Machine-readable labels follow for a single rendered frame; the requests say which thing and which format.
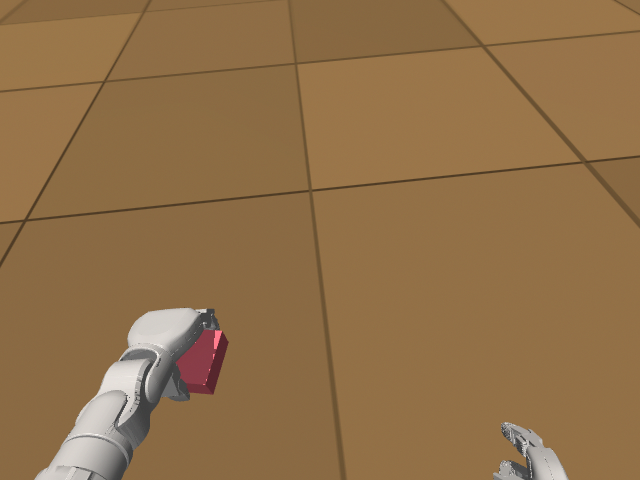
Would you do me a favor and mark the left robot arm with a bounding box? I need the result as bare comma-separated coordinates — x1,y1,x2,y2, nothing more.
34,343,174,480

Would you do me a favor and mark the small box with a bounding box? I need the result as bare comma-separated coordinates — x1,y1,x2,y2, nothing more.
176,330,229,395

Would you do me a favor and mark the right robot hand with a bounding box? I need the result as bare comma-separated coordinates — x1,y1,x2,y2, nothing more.
493,422,569,480

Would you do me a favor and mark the left robot hand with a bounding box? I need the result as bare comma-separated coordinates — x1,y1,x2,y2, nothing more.
127,308,220,401

